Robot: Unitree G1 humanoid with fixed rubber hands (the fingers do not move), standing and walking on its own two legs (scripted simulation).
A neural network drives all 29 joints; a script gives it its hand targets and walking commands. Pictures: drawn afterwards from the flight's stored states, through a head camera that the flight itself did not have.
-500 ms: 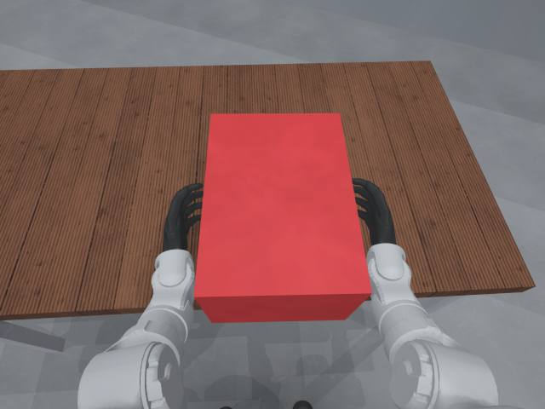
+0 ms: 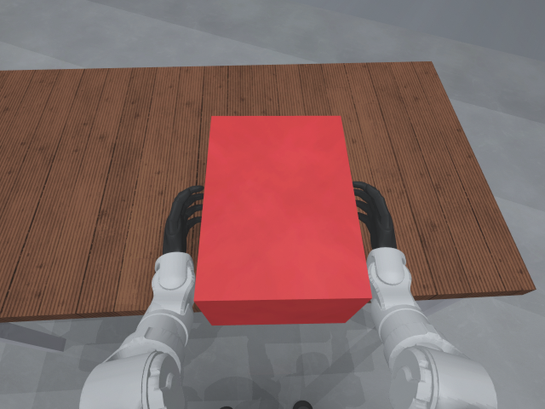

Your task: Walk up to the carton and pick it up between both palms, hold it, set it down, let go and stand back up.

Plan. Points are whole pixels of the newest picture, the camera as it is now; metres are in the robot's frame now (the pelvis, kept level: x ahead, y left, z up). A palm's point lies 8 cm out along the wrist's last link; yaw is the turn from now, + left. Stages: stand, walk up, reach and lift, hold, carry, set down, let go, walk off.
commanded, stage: reach and lift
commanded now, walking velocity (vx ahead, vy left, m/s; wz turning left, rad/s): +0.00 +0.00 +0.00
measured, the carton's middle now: (277, 218) +0.41 -0.03 -0.05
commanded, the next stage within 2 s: none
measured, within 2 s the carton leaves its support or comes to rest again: leaves its support in 0.44 s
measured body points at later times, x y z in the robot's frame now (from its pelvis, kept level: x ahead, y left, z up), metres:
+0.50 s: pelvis -0.01 +0.01 +0.00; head +0.07 +0.01 +0.44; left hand +0.37 +0.14 -0.01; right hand +0.36 -0.18 -0.01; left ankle -0.01 +0.14 -0.74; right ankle -0.01 -0.10 -0.74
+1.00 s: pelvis -0.04 +0.01 +0.00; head -0.02 +0.01 +0.44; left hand +0.36 +0.13 +0.04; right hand +0.33 -0.18 +0.04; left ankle -0.01 +0.14 -0.74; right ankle -0.01 -0.10 -0.74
